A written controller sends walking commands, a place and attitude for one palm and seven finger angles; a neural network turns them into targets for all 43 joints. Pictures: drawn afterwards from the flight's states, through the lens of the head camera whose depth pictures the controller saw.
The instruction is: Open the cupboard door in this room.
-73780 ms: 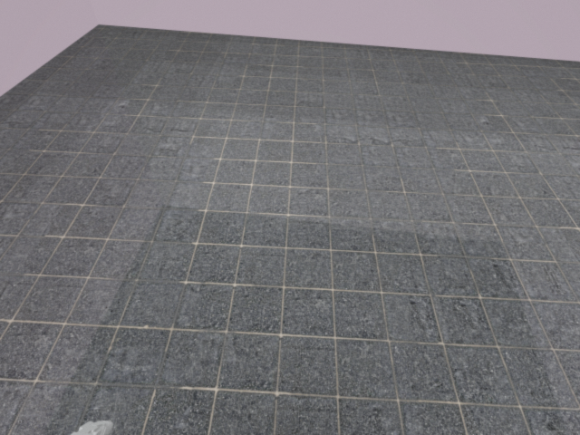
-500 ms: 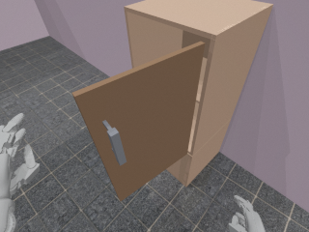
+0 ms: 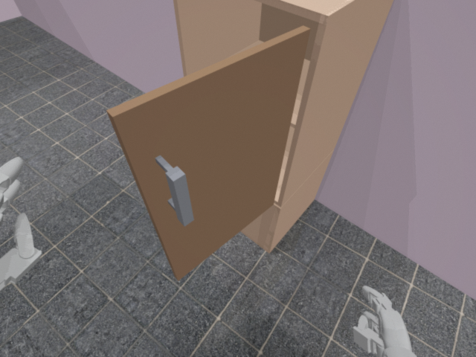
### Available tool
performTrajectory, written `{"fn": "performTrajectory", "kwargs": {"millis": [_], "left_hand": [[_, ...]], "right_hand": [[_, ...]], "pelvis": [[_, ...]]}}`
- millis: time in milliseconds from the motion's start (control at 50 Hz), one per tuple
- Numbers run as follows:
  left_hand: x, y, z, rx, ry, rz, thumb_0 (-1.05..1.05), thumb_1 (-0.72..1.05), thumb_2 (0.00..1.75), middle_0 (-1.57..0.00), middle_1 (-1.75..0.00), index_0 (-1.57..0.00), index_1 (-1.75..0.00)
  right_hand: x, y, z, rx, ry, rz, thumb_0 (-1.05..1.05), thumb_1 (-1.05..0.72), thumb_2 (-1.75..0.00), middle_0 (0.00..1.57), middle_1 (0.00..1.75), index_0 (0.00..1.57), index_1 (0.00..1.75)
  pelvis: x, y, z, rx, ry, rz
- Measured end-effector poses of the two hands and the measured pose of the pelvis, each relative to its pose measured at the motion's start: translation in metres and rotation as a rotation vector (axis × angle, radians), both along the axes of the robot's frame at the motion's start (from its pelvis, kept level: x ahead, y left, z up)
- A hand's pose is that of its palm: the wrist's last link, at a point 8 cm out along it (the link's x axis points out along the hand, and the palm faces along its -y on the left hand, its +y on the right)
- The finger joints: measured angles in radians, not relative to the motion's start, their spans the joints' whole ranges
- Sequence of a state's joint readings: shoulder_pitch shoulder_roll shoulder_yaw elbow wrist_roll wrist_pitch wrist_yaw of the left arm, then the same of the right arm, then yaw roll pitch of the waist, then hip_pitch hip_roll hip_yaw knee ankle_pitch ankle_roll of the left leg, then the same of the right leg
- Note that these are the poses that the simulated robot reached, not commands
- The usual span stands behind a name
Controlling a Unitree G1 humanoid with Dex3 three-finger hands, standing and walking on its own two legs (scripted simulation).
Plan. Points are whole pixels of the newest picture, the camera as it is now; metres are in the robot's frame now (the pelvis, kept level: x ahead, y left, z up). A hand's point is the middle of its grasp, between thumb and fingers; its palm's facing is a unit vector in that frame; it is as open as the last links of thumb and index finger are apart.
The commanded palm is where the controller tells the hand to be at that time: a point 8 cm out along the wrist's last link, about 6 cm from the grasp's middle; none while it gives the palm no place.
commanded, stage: step back with the hand held close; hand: left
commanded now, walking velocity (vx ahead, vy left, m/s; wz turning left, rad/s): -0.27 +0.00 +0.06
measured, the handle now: (174, 191) +0.37 +0.14 +0.07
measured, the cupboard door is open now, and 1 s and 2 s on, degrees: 83 83 83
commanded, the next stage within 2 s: stop stepping back and stand still in 0.56 s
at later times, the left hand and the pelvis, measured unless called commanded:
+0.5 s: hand out of the picture +0.10 +0.29 +0.16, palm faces +0.47 -0.76 -0.45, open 7.4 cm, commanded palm +0.02 +0.32 +0.18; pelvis -0.11 +0.01 -0.01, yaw +2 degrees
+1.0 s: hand out of the picture +0.01 +0.26 +0.16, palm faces +0.37 -0.81 -0.46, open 7.4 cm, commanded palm -0.05 +0.30 +0.18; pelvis -0.20 +0.00 +0.00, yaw -1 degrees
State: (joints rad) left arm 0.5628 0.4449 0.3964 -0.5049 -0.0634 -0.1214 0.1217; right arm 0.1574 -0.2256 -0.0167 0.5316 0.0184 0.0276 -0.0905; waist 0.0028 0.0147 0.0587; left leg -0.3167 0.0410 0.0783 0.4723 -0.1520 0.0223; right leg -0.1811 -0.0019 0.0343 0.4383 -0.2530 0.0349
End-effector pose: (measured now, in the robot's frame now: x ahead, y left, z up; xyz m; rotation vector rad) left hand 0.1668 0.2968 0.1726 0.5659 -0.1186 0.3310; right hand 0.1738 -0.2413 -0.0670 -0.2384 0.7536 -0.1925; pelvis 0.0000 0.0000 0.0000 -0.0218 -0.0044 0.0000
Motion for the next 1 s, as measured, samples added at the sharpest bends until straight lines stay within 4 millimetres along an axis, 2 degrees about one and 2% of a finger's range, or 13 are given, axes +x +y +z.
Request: {"fn": "performTrajectory", "kwargs": {"millis": [120, 220, 300, 420, 480, 540, 620, 680, 740, 860, 920, 1000], "left_hand": [[-0.034, 0.009, 0.010, 0.043, -0.087, -0.001, 0.01, 0.88, 0.90, -0.22, -0.30, -0.22, -0.30], [-0.071, 0.014, 0.013, 0.066, -0.122, 0.063, 0.01, 0.88, 0.90, -0.21, -0.30, -0.22, -0.30], [-0.097, 0.010, 0.011, 0.030, -0.127, 0.087, 0.01, 0.89, 0.90, -0.21, -0.30, -0.21, -0.30], [-0.108, 0.021, 0.003, -0.008, -0.169, 0.071, 0.01, 0.88, 0.90, -0.21, -0.30, -0.21, -0.30], [-0.112, 0.029, 0.004, 0.005, -0.160, 0.070, 0.01, 0.88, 0.90, -0.21, -0.30, -0.21, -0.30], [-0.121, 0.025, 0.010, 0.007, -0.164, 0.058, 0.01, 0.88, 0.90, -0.21, -0.30, -0.21, -0.30], [-0.138, 0.006, 0.015, -0.002, -0.165, 0.011, 0.02, 0.89, 0.90, -0.21, -0.30, -0.21, -0.30], [-0.149, -0.009, 0.014, 0.020, -0.159, -0.038, 0.01, 0.89, 0.90, -0.21, -0.30, -0.21, -0.30], [-0.157, -0.016, 0.012, 0.009, -0.135, -0.065, 0.01, 0.88, 0.90, -0.21, -0.30, -0.21, -0.30], [-0.168, -0.002, 0.002, -0.005, -0.094, -0.030, 0.01, 0.88, 0.90, -0.22, -0.30, -0.22, -0.30], [-0.177, 0.004, 0.000, -0.019, -0.092, -0.015, 0.01, 0.88, 0.90, -0.22, -0.30, -0.22, -0.30], [-0.197, 0.003, 0.005, -0.010, -0.106, -0.021, 0.01, 0.88, 0.90, -0.21, -0.30, -0.21, -0.30]], "right_hand": [[-0.030, 0.015, -0.002, 0.004, -0.028, 0.029, 0.01, -0.90, -0.90, 0.20, 0.30, 0.20, 0.30], [-0.050, 0.025, -0.016, 0.037, -0.031, 0.077, 0.01, -0.90, -0.90, 0.21, 0.30, 0.20, 0.30], [-0.069, 0.030, -0.024, 0.048, 0.003, 0.098, 0.01, -0.90, -0.90, 0.21, 0.30, 0.20, 0.30], [-0.097, 0.032, -0.024, 0.002, 0.022, 0.078, 0.01, -0.90, -0.90, 0.21, 0.30, 0.20, 0.30], [-0.109, 0.036, -0.016, 0.007, -0.003, 0.076, 0.01, -0.90, -0.90, 0.21, 0.30, 0.20, 0.30], [-0.122, 0.037, -0.008, 0.023, -0.029, 0.083, 0.01, -0.90, -0.90, 0.21, 0.30, 0.20, 0.30], [-0.137, 0.032, -0.005, 0.036, -0.048, 0.092, 0.01, -0.90, -0.90, 0.21, 0.30, 0.20, 0.30], [-0.148, 0.023, -0.012, 0.039, -0.046, 0.090, 0.01, -0.90, -0.90, 0.21, 0.30, 0.20, 0.30], [-0.167, 0.012, -0.014, 0.038, -0.010, 0.051, 0.01, -0.90, -0.90, 0.21, 0.30, 0.20, 0.30], [-0.207, -0.006, -0.009, -0.013, 0.003, -0.040, 0.01, -0.90, -0.90, 0.21, 0.30, 0.20, 0.30], [-0.226, -0.009, -0.003, -0.031, -0.002, -0.051, 0.01, -0.90, -0.90, 0.21, 0.30, 0.20, 0.30], [-0.245, -0.007, 0.002, -0.031, -0.028, -0.044, 0.01, -0.90, -0.90, 0.20, 0.30, 0.20, 0.30]], "pelvis": [[-0.028, 0.008, -0.006, -0.007, -0.008, 0.017], [-0.052, 0.005, -0.011, -0.013, 0.000, 0.053], [-0.068, 0.007, -0.010, -0.014, -0.006, 0.051], [-0.089, 0.016, -0.013, -0.014, -0.013, 0.047], [-0.104, 0.015, -0.009, -0.019, -0.010, 0.043], [-0.116, 0.012, -0.004, -0.028, 0.007, 0.031], [-0.133, 0.005, -0.003, -0.025, 0.036, 0.009], [-0.150, -0.002, -0.009, -0.011, 0.044, -0.016], [-0.161, -0.003, -0.006, -0.011, 0.036, -0.029], [-0.172, 0.002, -0.005, 0.001, 0.024, -0.022], [-0.185, 0.004, -0.002, 0.012, 0.004, -0.027], [-0.199, 0.004, 0.000, 0.012, -0.009, -0.022]]}}
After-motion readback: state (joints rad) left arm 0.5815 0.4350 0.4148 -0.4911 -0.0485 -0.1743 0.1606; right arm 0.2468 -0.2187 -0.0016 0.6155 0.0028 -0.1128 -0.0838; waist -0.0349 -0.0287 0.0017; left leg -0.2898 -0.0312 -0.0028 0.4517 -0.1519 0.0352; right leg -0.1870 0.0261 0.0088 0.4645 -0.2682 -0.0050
